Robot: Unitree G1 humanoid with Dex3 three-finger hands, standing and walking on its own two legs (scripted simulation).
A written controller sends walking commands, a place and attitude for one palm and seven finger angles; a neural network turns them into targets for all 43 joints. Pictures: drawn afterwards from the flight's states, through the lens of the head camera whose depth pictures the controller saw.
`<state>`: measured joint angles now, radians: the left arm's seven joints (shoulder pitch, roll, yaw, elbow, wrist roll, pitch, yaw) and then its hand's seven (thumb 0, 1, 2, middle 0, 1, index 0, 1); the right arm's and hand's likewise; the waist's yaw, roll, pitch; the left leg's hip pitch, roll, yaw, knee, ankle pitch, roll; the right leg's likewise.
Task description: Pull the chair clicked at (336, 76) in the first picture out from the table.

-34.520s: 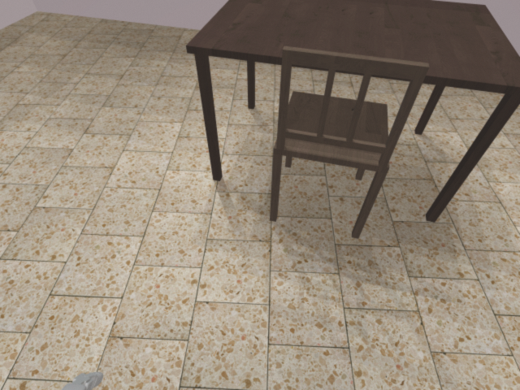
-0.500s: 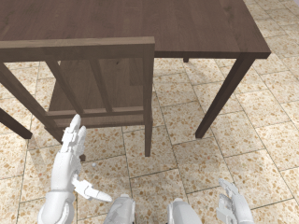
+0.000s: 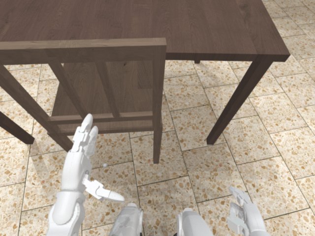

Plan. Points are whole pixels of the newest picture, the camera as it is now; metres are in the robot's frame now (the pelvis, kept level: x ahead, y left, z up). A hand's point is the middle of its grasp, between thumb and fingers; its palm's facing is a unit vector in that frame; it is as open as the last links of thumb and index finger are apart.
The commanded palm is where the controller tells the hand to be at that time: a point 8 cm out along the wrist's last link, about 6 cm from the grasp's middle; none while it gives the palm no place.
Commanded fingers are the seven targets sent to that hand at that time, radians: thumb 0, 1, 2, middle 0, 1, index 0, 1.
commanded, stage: aim the fingers beside a spindle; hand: left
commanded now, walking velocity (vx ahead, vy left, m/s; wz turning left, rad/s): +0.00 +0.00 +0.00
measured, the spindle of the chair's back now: (72, 94) +0.48 +0.26 +0.02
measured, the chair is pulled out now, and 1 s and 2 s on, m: -0.06 -0.06 -0.06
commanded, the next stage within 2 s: push the fingers through the gap in 1.02 s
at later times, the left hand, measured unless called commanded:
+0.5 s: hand (103, 159) +0.29 +0.14 +0.03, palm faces +0.00 -1.00 +0.00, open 16.9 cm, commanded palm +0.27 +0.19 +0.03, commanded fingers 0.00 -0.50 0.30 -0.06 -0.08 -0.06 -0.08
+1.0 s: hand (104, 162) +0.28 +0.14 +0.03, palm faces -0.01 -1.00 +0.00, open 17.0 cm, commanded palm +0.27 +0.19 +0.03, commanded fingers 0.00 -0.50 0.30 -0.06 -0.08 -0.06 -0.08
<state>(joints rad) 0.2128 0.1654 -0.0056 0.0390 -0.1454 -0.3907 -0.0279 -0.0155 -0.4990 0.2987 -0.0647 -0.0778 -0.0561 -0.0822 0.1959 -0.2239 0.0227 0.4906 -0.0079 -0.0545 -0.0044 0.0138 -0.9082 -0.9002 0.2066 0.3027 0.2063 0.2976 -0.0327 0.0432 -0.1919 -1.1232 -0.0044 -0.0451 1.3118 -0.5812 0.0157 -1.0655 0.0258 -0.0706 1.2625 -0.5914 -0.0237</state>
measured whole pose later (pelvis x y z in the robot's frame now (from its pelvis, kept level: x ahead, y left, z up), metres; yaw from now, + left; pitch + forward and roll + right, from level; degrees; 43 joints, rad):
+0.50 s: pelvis +0.00 +0.00 +0.00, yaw +0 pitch +22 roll -3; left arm 0.15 0.17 0.01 0.11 -0.16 -0.40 -0.03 -0.02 -0.50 0.30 -0.06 -0.08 -0.06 -0.08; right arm 0.19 -0.23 0.02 0.51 -0.01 -0.04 0.00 0.01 -0.91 -0.90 0.21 0.30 0.21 0.30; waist -0.04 0.04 -0.19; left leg -1.11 0.00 -0.04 1.30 -0.58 0.02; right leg -1.05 0.03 -0.07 1.25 -0.58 -0.02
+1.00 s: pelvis +0.00 +0.01 +0.00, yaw +0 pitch +22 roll -3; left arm 0.14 0.16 -0.01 0.11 -0.14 -0.41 -0.03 -0.02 -0.50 0.30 -0.06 -0.08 -0.06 -0.08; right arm 0.18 -0.22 0.02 0.51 -0.01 -0.03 0.00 0.01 -0.91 -0.90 0.21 0.30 0.21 0.30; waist -0.03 0.04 -0.19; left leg -1.12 -0.01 -0.04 1.31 -0.57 0.03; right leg -1.06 0.02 -0.06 1.25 -0.58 -0.01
